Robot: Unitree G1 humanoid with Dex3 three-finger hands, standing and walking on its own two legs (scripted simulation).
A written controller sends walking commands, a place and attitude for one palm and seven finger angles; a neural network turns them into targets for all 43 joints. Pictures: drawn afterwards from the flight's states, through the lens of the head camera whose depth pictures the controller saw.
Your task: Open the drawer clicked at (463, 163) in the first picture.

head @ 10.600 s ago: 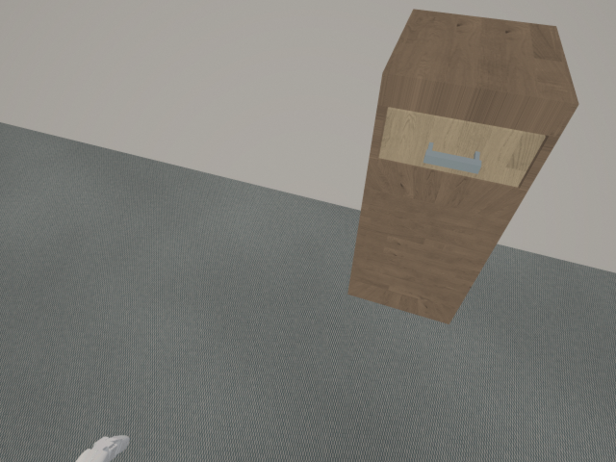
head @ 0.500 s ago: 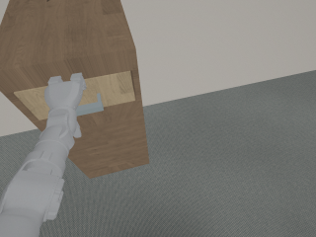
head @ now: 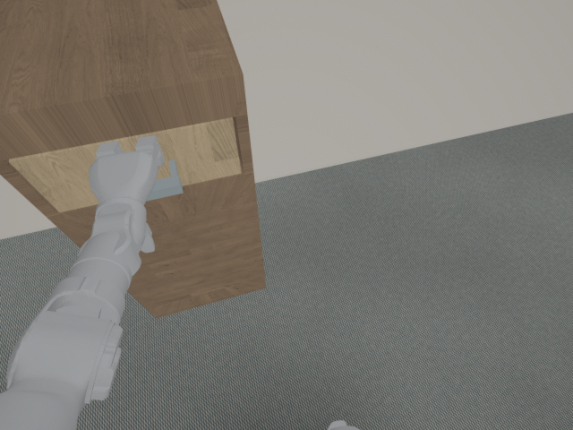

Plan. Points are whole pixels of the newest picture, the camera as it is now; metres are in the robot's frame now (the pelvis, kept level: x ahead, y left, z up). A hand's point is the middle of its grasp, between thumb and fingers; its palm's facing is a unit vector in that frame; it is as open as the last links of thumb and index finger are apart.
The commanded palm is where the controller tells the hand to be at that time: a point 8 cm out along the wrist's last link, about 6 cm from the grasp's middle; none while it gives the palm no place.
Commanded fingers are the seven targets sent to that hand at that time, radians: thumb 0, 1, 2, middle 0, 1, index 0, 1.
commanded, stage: lower the fingers behind the handle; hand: left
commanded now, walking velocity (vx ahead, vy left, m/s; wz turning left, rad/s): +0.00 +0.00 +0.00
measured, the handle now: (142, 182) +0.51 +0.23 -0.01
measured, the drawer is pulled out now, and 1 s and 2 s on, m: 0.00 0.00 0.00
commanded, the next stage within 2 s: close the thumb around the handle in 1.24 s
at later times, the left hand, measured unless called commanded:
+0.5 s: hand (133, 206) +0.46 +0.23 +0.00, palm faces -0.01 +0.00 -1.00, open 13.9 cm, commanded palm +0.44 +0.23 +0.04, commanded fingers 0.00 -0.50 0.30 -0.30 -1.20 -0.30 -1.20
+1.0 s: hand (143, 214) +0.46 +0.23 -0.04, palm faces +0.00 +0.00 -1.00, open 13.9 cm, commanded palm +0.44 +0.23 +0.02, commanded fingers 0.00 -0.50 0.30 -0.30 -1.20 -0.30 -1.20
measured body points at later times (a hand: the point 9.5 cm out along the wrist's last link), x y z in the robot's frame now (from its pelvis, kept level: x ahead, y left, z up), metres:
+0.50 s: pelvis -0.01 -0.01 -0.01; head +0.09 -0.01 +0.43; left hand +0.45 +0.23 +0.05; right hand +0.02 -0.28 -0.14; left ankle -0.04 +0.10 -0.71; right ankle -0.01 -0.13 -0.71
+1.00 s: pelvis -0.02 +0.00 -0.03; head +0.10 +0.00 +0.40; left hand +0.46 +0.23 +0.02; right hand -0.02 -0.27 -0.16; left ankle -0.04 +0.10 -0.71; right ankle -0.01 -0.13 -0.71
